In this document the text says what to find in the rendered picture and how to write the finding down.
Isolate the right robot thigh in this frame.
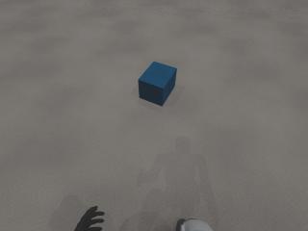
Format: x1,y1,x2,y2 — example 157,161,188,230
180,219,213,231

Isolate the right robot foot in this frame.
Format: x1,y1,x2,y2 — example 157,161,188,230
176,218,186,231

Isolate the left robot hand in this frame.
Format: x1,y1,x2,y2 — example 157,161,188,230
74,206,105,231

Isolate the carton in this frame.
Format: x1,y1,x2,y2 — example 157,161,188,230
138,62,177,106

